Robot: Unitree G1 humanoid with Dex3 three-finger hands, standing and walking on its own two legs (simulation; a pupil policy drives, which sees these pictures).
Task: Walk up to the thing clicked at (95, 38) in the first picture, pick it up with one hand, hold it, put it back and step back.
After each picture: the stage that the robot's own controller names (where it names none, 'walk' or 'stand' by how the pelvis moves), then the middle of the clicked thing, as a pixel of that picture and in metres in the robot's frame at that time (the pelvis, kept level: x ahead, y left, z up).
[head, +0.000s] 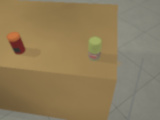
stand; (94, 49) +0.64 -0.02 -0.08
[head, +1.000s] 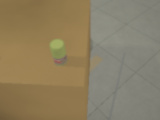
rise first; (58, 52) +0.55 +0.17 -0.05
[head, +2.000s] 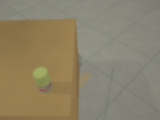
stand; (43, 80) +0.45 +0.22 -0.09
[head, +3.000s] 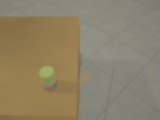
stand; (48, 79) +0.45 +0.19 -0.09
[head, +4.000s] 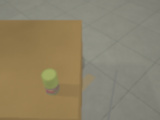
stand; (51, 82) +0.44 +0.18 -0.09
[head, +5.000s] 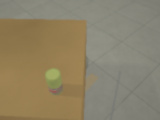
stand; (54, 82) +0.44 +0.17 -0.09
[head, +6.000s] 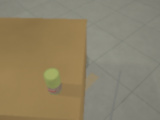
stand; (53, 81) +0.44 +0.17 -0.09
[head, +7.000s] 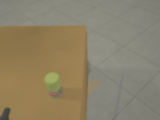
rise first; (53, 85) +0.44 +0.19 -0.09
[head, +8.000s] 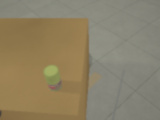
go down; (53, 78) +0.45 +0.20 -0.09
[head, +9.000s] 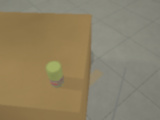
go down; (55, 74) +0.46 +0.18 -0.08
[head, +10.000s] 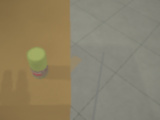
go down; (38, 63) +0.46 +0.18 -0.02
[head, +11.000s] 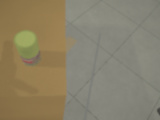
close in; (28, 49) +0.46 +0.18 +0.00
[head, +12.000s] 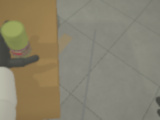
close; (17, 40) +0.49 +0.19 +0.03
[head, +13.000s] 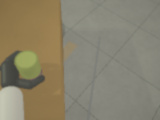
lift; (30, 69) +0.40 +0.17 +0.01
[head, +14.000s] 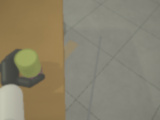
lift; (30, 67) +0.40 +0.17 +0.01
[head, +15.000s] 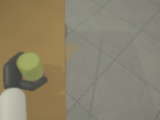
lift; (33, 70) +0.39 +0.16 +0.01
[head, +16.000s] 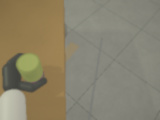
lift; (32, 72) +0.39 +0.17 +0.01
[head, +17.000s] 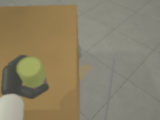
hold; (33, 76) +0.34 +0.17 +0.10
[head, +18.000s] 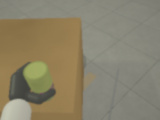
hold; (40, 82) +0.31 +0.16 +0.11
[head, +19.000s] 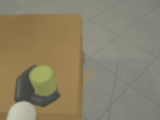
hold; (45, 85) +0.31 +0.15 +0.08
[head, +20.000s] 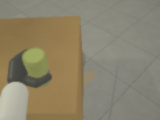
crouch; (38, 68) +0.36 +0.17 +0.11
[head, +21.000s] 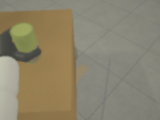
lower; (27, 44) +0.44 +0.19 +0.14
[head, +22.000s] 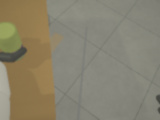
lower; (10, 43) +0.48 +0.19 +0.02
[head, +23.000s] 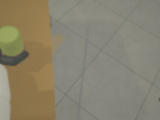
lower; (12, 46) +0.47 +0.19 +0.02
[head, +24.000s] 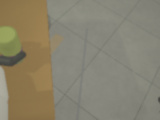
lower; (10, 46) +0.47 +0.19 +0.02
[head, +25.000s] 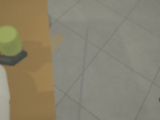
lower; (11, 46) +0.47 +0.19 +0.02
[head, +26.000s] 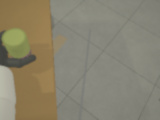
open; (19, 48) +0.47 +0.17 +0.02
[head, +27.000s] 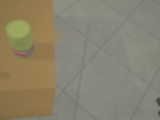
sink last; (21, 40) +0.47 +0.17 +0.02
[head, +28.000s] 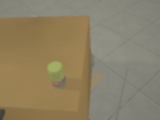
sink last; (57, 75) +0.46 +0.18 -0.04
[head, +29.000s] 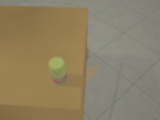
stand; (58, 71) +0.45 +0.16 -0.04
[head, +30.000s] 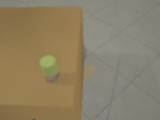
stand; (50, 70) +0.46 +0.18 -0.03
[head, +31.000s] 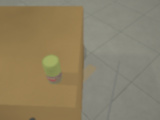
stand; (52, 69) +0.45 +0.17 -0.03
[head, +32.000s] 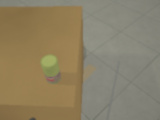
stand; (51, 69) +0.45 +0.17 -0.03
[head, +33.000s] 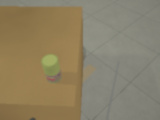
stand; (52, 69) +0.46 +0.17 -0.03
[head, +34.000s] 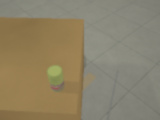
stand; (56, 78) +0.45 +0.16 -0.08
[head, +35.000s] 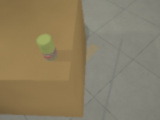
walk; (47, 47) +0.55 +0.21 -0.06
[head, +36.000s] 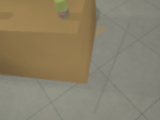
walk; (62, 7) +0.83 +0.17 -0.07
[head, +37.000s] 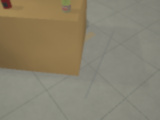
stand; (66, 3) +1.10 +0.18 -0.07
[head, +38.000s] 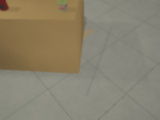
stand; (62, 2) +1.10 +0.20 -0.08
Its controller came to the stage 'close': yes
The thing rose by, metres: 0.21
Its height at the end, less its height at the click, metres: +0.00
